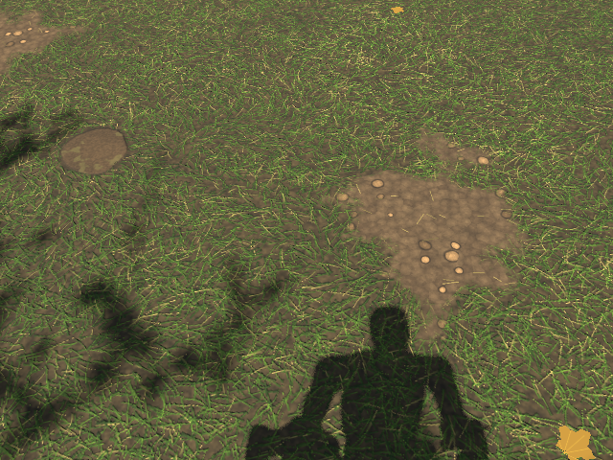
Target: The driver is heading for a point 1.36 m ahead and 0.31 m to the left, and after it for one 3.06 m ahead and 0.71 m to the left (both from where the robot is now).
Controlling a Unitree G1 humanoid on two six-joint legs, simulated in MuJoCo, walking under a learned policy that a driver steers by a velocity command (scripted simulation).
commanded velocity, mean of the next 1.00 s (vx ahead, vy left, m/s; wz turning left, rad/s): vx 0.15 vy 0.00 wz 0.01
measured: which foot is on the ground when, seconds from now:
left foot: up 0.00-0.30, down 0.32-1.00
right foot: down 0.00-0.34, up 0.36-0.68, down 0.70-1.00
